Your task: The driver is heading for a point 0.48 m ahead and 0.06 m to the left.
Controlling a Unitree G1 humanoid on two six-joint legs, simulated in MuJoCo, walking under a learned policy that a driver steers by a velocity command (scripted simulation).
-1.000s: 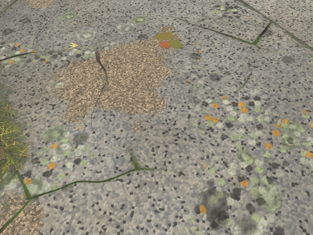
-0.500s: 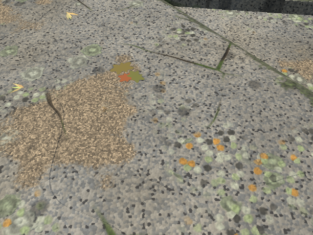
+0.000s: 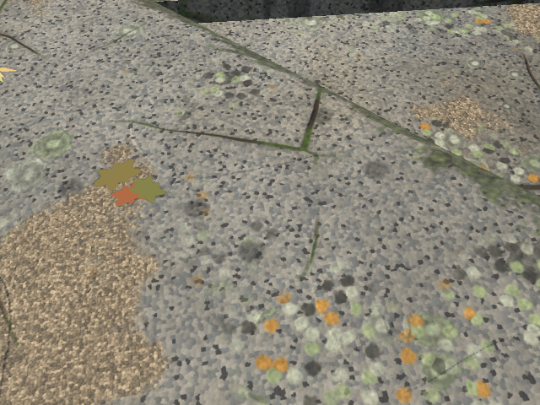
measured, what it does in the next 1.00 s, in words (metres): walks ahead: left foot, then right foot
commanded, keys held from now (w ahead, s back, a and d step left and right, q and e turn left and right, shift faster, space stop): w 0.40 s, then no key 0.60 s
